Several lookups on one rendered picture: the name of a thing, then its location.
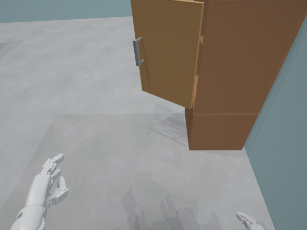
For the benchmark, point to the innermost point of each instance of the robot right hand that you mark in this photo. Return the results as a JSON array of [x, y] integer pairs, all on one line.
[[248, 221]]

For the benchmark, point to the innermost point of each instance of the robot left forearm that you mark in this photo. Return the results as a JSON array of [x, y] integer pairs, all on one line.
[[31, 218]]

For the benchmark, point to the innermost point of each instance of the handle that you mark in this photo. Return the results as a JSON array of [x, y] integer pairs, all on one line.
[[136, 51]]

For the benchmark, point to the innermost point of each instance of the cupboard door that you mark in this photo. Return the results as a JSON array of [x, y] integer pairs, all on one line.
[[170, 32]]

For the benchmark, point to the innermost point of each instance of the robot left hand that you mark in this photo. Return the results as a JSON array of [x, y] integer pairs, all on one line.
[[43, 182]]

